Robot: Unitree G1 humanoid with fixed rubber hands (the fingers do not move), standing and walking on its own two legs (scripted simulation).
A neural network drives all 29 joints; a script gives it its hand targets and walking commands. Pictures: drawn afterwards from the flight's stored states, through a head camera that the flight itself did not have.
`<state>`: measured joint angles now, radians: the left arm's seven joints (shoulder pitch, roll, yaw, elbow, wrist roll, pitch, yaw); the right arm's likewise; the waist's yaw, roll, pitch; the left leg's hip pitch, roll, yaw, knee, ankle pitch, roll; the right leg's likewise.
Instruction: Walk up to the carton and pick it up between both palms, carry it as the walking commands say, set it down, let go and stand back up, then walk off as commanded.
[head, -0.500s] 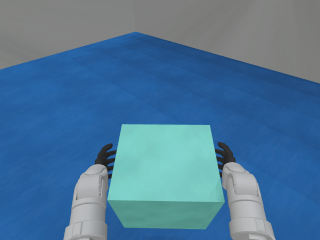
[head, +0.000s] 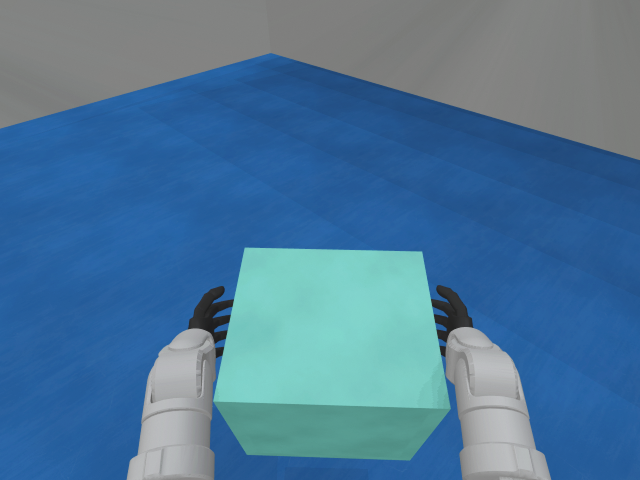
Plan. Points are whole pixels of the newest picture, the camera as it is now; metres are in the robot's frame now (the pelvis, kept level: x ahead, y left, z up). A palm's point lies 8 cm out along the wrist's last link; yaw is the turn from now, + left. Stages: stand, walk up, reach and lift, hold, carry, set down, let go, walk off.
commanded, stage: reach and lift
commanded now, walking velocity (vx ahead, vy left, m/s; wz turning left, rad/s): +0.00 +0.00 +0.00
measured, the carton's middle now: (330, 358) +0.31 -0.01 -0.01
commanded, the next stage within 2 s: hold in 0.44 s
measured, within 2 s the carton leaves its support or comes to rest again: neither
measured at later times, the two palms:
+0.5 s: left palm (199, 358) +0.28 +0.16 +0.05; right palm (462, 356) +0.27 -0.18 +0.04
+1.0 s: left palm (198, 362) +0.27 +0.16 +0.05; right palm (460, 357) +0.27 -0.17 +0.04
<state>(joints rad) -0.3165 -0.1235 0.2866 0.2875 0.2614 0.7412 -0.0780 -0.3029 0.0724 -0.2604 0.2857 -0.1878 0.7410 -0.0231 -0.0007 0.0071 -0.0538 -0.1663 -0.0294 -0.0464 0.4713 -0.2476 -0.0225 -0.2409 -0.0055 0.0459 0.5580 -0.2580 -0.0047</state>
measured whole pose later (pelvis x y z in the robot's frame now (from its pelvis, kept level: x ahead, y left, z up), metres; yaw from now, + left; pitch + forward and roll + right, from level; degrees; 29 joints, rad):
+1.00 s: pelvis +0.00 +0.00 +0.00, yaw +0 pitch -4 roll +2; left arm -0.20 -0.13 0.24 0.17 0.26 0.76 -0.08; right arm -0.20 0.08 -0.22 0.18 -0.19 0.76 -0.01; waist 0.00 0.01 -0.03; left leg -0.14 -0.03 -0.05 0.44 -0.23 -0.02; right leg -0.22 0.00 0.05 0.53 -0.24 0.00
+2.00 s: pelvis +0.02 +0.05 +0.00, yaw +1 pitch +1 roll +0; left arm -0.17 -0.13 0.17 -0.19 0.17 0.94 -0.03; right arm -0.18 0.09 -0.20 -0.17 -0.15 0.92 0.00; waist 0.00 -0.02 -0.07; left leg -0.22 -0.04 0.07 0.50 -0.32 0.03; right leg -0.28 -0.06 0.05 0.55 -0.31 0.02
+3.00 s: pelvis +0.57 +0.24 -0.01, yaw +0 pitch +4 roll -1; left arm 0.03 -0.13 0.10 -0.59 0.04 1.19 0.05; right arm 0.04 0.13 -0.14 -0.59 -0.06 1.18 -0.06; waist 0.00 -0.01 -0.11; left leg -0.04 -0.01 0.13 0.54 -0.48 0.05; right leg -0.50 -0.03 -0.07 0.57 -0.21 -0.02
